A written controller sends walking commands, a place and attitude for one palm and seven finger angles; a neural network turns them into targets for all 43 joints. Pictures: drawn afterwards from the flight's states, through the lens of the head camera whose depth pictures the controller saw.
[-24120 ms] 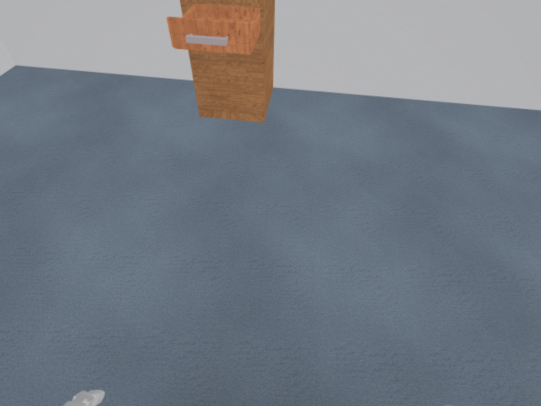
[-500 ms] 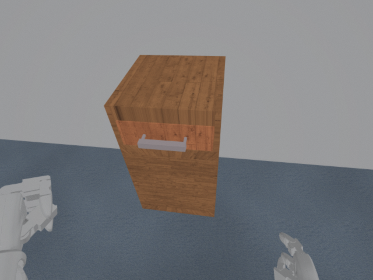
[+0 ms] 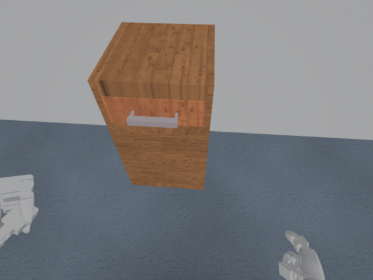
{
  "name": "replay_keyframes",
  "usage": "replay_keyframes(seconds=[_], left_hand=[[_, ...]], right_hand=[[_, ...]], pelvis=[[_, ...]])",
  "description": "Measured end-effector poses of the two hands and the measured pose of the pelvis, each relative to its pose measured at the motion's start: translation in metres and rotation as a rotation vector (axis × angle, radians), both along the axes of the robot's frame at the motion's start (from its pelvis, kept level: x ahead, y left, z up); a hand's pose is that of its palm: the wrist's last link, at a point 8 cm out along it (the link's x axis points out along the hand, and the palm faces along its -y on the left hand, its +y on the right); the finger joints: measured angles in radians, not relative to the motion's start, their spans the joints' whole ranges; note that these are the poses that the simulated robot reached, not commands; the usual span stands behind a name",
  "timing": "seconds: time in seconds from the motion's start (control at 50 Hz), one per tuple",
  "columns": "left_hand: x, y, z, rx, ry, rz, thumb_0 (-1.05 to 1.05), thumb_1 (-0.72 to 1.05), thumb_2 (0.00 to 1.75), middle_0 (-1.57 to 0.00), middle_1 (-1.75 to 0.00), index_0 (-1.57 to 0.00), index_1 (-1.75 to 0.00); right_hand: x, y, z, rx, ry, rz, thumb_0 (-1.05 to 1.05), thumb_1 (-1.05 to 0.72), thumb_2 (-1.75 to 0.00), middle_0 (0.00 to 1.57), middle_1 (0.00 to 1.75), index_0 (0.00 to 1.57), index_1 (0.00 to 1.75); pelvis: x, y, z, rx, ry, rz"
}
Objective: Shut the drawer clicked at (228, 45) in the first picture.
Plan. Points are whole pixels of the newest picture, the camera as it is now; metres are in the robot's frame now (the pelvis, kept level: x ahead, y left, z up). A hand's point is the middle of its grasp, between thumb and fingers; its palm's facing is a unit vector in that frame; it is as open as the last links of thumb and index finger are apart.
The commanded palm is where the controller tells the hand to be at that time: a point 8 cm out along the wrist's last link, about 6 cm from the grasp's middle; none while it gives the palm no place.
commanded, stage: step back with the hand held close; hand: left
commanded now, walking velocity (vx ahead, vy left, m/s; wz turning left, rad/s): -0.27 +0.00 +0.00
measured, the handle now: (153, 117) +0.67 +0.17 -0.14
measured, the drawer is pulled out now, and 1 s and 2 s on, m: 0.00 0.00 0.00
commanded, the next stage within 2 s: stop stepping back and stand still in 1.08 s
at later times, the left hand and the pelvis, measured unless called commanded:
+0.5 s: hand out of the picture +0.13 +0.25 +0.16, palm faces +0.37 -0.79 -0.49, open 3.3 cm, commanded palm +0.05 +0.29 +0.18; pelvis -0.06 +0.01 -0.01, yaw +3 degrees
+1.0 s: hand out of the picture +0.06 +0.25 +0.17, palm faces +0.37 -0.82 -0.44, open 3.3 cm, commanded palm +0.00 +0.28 +0.18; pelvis -0.13 +0.00 +0.00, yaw +0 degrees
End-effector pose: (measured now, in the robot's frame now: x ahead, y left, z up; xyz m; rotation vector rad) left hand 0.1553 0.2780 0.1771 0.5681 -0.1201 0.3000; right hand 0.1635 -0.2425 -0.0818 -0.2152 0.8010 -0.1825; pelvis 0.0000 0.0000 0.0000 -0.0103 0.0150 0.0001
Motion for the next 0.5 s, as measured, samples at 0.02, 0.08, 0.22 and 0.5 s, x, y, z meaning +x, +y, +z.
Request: replay_keyframes(seconds=[0.02,0.08,0.22,0.5], left_hand=[[-0.003,0.001,0.001,0.001,-0.008,0.001,0.02,0.89,0.89,-1.4,-1.6,-1.4,-1.6],[-0.014,0.003,0.002,0.001,-0.033,0.0,0.02,0.89,0.89,-1.4,-1.6,-1.4,-1.6],[-0.04,0.005,-0.001,0.002,-0.069,0.008,0.02,0.89,0.89,-1.4,-1.6,-1.4,-1.6],[-0.065,0.012,0.0,0.033,-0.149,-0.02,0.02,0.89,0.89,-1.41,-1.6,-1.4,-1.6]], right_hand=[[-0.001,0.002,0.001,0.002,-0.006,0.003,0.01,-0.9,-0.9,0.2,0.3,0.2,0.3],[-0.006,0.009,0.004,0.008,-0.03,0.015,0.01,-0.9,-0.9,0.2,0.3,0.2,0.3],[-0.021,0.018,0.007,0.01,-0.072,0.049,0.01,-0.9,-0.9,0.2,0.3,0.2,0.3],[-0.07,0.01,0.001,-0.048,-0.017,0.035,0.01,-0.9,-0.9,0.2,0.3,0.2,0.3]], pelvis=[[-0.003,0.001,0.0,0.0,0.0,0.001],[-0.013,0.002,-0.001,0.0,-0.001,0.002],[-0.035,0.003,-0.006,-0.013,-0.004,0.012],[-0.063,0.005,-0.01,-0.027,-0.006,0.048]])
